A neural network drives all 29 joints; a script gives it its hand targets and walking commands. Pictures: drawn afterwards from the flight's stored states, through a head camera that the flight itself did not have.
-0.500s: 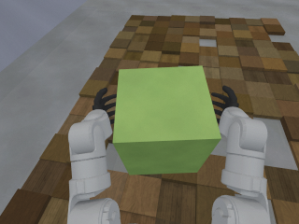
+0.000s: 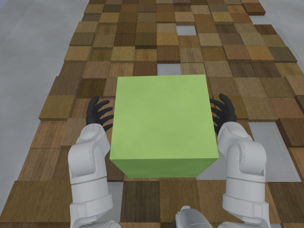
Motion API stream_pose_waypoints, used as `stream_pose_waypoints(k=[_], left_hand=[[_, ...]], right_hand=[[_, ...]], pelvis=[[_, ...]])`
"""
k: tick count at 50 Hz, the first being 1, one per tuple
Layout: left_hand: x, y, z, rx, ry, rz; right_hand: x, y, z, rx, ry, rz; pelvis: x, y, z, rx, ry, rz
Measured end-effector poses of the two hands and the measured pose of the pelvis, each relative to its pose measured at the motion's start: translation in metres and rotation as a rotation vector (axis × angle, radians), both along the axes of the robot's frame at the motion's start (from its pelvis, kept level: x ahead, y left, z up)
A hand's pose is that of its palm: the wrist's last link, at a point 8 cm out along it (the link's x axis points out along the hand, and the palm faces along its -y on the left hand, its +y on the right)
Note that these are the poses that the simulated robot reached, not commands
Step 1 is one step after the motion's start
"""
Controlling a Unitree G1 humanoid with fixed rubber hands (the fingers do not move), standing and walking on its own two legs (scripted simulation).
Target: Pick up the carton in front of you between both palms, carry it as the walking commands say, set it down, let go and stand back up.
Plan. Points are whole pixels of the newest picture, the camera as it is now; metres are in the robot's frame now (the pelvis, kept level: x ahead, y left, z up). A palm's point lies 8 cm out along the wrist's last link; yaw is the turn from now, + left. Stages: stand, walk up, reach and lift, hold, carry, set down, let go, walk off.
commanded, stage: carry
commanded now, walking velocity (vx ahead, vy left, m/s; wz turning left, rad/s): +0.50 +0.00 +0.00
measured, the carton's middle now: (161, 133) +0.36 -0.03 +0.02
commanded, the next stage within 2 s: none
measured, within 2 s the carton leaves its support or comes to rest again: neither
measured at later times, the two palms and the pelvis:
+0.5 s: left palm (81, 37) +0.68 +0.20 +0.12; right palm (173, 28) +0.71 -0.10 +0.11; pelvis +0.36 +0.02 -0.01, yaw +3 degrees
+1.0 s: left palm (91, 3) +1.02 +0.22 +0.06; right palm out of the picture +1.03 -0.09 +0.07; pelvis +0.70 +0.05 -0.03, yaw +3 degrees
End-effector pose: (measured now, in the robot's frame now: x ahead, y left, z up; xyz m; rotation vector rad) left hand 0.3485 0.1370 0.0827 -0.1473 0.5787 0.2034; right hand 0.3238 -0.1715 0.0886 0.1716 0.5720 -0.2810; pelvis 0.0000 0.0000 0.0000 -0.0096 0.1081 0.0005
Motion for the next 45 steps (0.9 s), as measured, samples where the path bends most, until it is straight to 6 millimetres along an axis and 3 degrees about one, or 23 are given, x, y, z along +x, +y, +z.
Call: stream_pose_waypoints(k=[4,8,15,18,22,27,30,37,45], left_hand=[[0.061,-0.002,0.008,0.040,-0.031,0.013],[0.118,-0.001,0.005,0.052,-0.003,0.038],[0.175,0.031,0.002,-0.012,0.075,0.130],[0.210,0.046,0.012,-0.012,0.045,0.156],[0.273,0.060,0.025,-0.005,-0.022,0.141],[0.369,0.072,0.034,0.013,-0.137,0.059],[0.415,0.075,0.028,0.032,-0.107,0.033],[0.504,0.076,0.017,-0.023,-0.010,0.029],[0.607,0.082,-0.002,-0.006,0.028,0.057]], right_hand=[[0.064,-0.004,0.004,-0.005,-0.028,0.016],[0.137,-0.002,-0.004,-0.021,-0.002,0.070],[0.241,0.034,-0.004,-0.020,0.080,0.153],[0.282,0.048,0.004,-0.032,0.053,0.161],[0.337,0.063,0.017,-0.054,-0.009,0.151],[0.410,0.071,0.029,-0.085,-0.121,0.080],[0.442,0.074,0.024,-0.079,-0.092,0.059],[0.513,0.077,0.016,-0.015,-0.004,0.036],[0.624,0.082,-0.001,-0.013,0.041,0.050]], pelvis=[[0.067,-0.007,-0.007,0.008,-0.006,0.006],[0.134,-0.016,-0.014,-0.028,-0.017,0.029],[0.217,-0.020,0.010,-0.006,-0.002,0.042],[0.255,-0.014,0.015,-0.003,-0.001,0.049],[0.313,0.003,0.010,-0.014,-0.014,0.053],[0.391,0.036,-0.024,-0.020,-0.044,0.034],[0.425,0.049,-0.027,-0.010,-0.038,0.031],[0.503,0.063,-0.015,-0.021,-0.012,0.027],[0.617,0.059,-0.017,-0.019,-0.010,0.043]])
